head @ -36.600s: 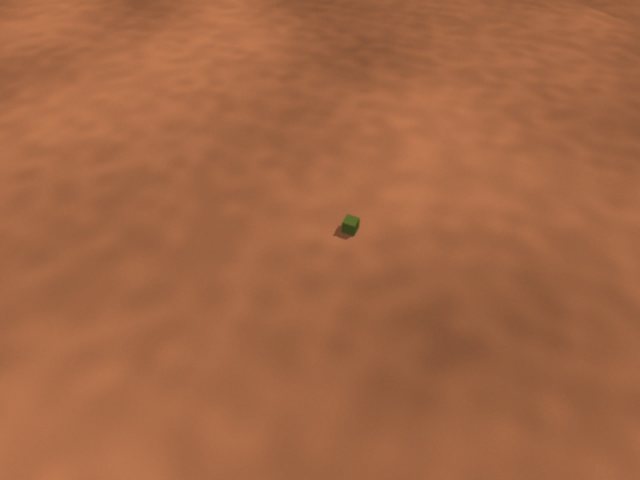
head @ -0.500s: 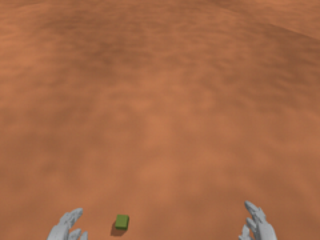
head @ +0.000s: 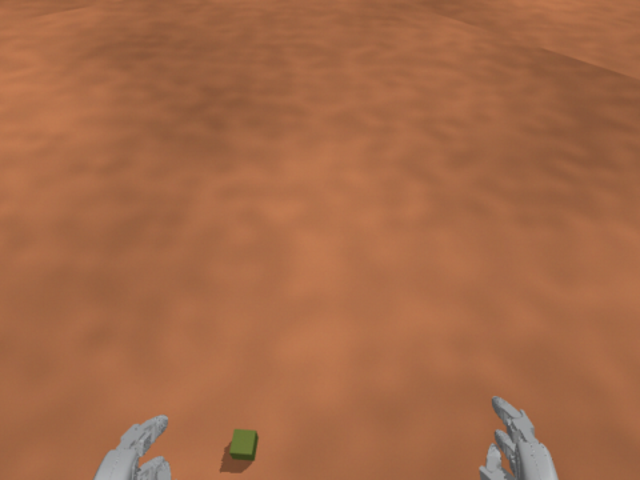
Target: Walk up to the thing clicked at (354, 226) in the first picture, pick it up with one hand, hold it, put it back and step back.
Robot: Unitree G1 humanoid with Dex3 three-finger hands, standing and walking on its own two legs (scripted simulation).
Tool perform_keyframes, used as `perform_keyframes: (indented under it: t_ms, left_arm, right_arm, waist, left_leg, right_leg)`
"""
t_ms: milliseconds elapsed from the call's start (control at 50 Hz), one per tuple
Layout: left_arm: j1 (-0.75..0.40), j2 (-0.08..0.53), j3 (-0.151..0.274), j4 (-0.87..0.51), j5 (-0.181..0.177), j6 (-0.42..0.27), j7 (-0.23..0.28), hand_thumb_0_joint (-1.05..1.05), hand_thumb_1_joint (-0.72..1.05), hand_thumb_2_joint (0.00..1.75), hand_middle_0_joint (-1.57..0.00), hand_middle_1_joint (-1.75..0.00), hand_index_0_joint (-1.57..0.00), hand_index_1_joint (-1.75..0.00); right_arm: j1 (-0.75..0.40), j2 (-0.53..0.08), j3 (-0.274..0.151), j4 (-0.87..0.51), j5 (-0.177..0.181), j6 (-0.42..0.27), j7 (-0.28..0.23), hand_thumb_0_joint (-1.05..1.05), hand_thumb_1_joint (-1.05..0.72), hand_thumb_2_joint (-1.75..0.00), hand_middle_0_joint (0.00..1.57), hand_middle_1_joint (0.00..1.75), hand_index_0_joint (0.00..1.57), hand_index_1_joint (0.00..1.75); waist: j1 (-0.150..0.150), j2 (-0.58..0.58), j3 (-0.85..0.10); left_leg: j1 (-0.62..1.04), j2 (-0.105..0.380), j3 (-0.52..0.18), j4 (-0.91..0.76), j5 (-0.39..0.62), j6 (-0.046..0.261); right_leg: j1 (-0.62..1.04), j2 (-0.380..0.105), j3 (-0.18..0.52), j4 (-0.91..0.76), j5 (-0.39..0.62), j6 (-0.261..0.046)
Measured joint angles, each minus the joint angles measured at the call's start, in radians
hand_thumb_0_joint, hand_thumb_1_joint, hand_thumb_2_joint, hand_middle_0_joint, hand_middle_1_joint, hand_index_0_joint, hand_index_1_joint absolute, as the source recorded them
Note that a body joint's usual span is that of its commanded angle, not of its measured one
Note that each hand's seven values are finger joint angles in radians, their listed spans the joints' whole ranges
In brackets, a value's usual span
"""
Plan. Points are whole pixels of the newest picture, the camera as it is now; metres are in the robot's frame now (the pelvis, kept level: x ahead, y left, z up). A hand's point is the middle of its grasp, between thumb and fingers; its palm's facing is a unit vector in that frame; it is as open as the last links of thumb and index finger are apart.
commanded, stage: home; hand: left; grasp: from above
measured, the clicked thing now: (244, 444) +0.39 +0.20 -0.68
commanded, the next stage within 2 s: stand in 0.82 s
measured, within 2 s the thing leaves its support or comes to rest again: neither
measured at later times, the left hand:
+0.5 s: hand out of the picture +0.16 +0.18 -0.04, palm faces +0.04 -0.98 -0.19, open 7.4 cm
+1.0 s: hand out of the picture +0.17 +0.20 -0.07, palm faces +0.00 -0.96 -0.28, open 7.4 cm
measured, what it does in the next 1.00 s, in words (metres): stands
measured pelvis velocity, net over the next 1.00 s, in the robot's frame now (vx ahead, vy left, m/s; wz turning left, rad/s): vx -0.01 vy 0.01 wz -0.01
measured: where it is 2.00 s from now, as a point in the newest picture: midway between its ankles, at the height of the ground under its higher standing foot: outside the picture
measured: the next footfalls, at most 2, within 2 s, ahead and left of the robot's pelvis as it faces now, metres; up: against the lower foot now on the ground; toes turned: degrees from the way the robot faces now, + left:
none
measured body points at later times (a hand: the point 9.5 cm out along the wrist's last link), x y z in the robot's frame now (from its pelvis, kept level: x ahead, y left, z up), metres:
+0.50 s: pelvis +0.00 +0.01 +0.00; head +0.01 +0.01 +0.45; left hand +0.16 +0.23 -0.02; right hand +0.16 -0.24 -0.06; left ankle +0.03 +0.13 -0.68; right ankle -0.01 -0.13 -0.68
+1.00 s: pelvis -0.01 +0.01 +0.01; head +0.02 +0.01 +0.46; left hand +0.17 +0.25 -0.05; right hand +0.15 -0.24 -0.08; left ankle +0.03 +0.13 -0.68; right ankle -0.01 -0.13 -0.68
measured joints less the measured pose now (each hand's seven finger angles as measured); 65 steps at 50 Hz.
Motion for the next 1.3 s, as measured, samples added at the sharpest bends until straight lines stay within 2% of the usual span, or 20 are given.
perform_keyframes:
  t_ms: [920, 940, 980, 1020, 1040, 1140, 1300]
  left_arm:
    - [0.012, 0.008, -0.001, -0.024, -0.002, 0.007, 0.007, 0.02, 0.91, 0.9, -0.2, -0.3, -0.2, -0.29]
    - [-0.014, 0.015, -0.013, 0.024, 0.021, -0.044, 0.012, 0.02, 0.91, 0.9, -0.2, -0.3, -0.2, -0.29]
    - [-0.114, 0.034, -0.032, 0.216, 0.064, -0.183, 0.017, 0.02, 0.91, 0.9, -0.2, -0.3, -0.2, -0.3]
    - [-0.191, 0.047, -0.03, 0.392, 0.092, -0.267, 0.018, 0.01, 0.9, 0.9, -0.2, -0.3, -0.2, -0.3]
    - [-0.218, 0.054, -0.027, 0.463, 0.1, -0.295, 0.017, 0.01, 0.9, 0.9, -0.2, -0.3, -0.2, -0.3]
    - [-0.256, 0.075, -0.003, 0.7, 0.102, -0.368, 0.018, 0.01, 0.91, 0.9, -0.2, -0.3, -0.2, -0.3]
    - [-0.258, 0.07, 0.015, 0.95, 0.094, -0.413, 0.024, 0.01, 0.91, 0.9, -0.2, -0.3, -0.2, -0.3]
  right_arm:
    - [0.006, 0.001, -0.002, -0.017, 0.005, 0.015, 0.004, 0.01, -0.9, -0.9, 0.2, 0.3, 0.2, 0.29]
    - [-0.009, 0.002, -0.012, 0.005, -0.023, 0.02, 0.012, 0.01, -0.9, -0.9, 0.2, 0.3, 0.2, 0.29]
    - [-0.061, -0.011, -0.019, 0.089, -0.07, 0.08, 0.06, 0.01, -0.9, -0.9, 0.2, 0.3, 0.2, 0.29]
    - [-0.1, -0.031, -0.016, 0.158, -0.092, 0.14, 0.107, 0.01, -0.9, -0.9, 0.2, 0.3, 0.2, 0.29]
    - [-0.112, -0.039, -0.02, 0.182, -0.09, 0.158, 0.126, 0.01, -0.9, -0.9, 0.2, 0.3, 0.2, 0.3]
    - [-0.117, -0.059, -0.057, 0.263, -0.061, 0.199, 0.171, 0.01, -0.9, -0.9, 0.2, 0.3, 0.2, 0.3]
    - [-0.101, -0.07, -0.084, 0.374, -0.052, 0.232, 0.169, 0.01, -0.9, -0.9, 0.2, 0.3, 0.2, 0.3]
  waist:
    - [-0.005, 0.0, -0.003]
    - [0.003, -0.006, 0.027]
    - [0.034, -0.032, 0.093]
    - [0.049, -0.049, 0.129]
    - [0.051, -0.054, 0.145]
    - [0.055, -0.066, 0.185]
    - [0.05, -0.057, 0.202]
  left_leg:
    - [-0.011, -0.001, 0.001, 0.009, -0.005, 0.007]
    - [0.015, -0.003, 0.006, 0.002, -0.003, 0.009]
    - [0.088, -0.011, 0.028, -0.039, 0.014, 0.014]
    - [0.138, -0.019, 0.042, -0.083, 0.035, 0.017]
    - [0.16, -0.024, 0.045, -0.103, 0.044, 0.018]
    - [0.253, -0.03, 0.064, -0.186, 0.074, 0.024]
    - [0.372, -0.03, 0.072, -0.293, 0.111, 0.033]
  right_leg:
    - [-0.006, 0.0, 0.001, -0.003, 0.001, 0.006]
    - [0.017, -0.003, 0.005, -0.005, 0.001, 0.006]
    - [0.074, -0.013, 0.026, -0.021, 0.01, 0.004]
    - [0.111, -0.024, 0.038, -0.046, 0.022, 0.003]
    - [0.13, -0.028, 0.041, -0.059, 0.028, 0.005]
    - [0.211, -0.037, 0.058, -0.129, 0.056, 0.014]
    - [0.335, -0.04, 0.064, -0.255, 0.109, 0.025]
